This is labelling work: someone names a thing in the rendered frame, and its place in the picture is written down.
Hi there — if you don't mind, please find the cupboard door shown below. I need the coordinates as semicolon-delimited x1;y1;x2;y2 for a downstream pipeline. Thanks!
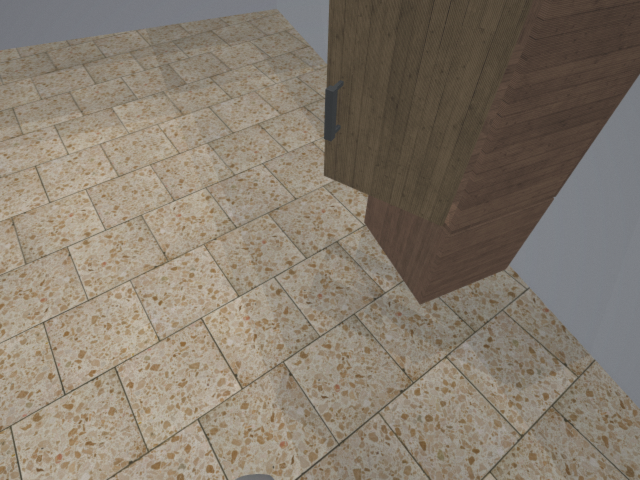
324;0;534;226

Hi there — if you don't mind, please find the handle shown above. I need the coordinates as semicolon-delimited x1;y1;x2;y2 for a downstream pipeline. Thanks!
324;80;344;142

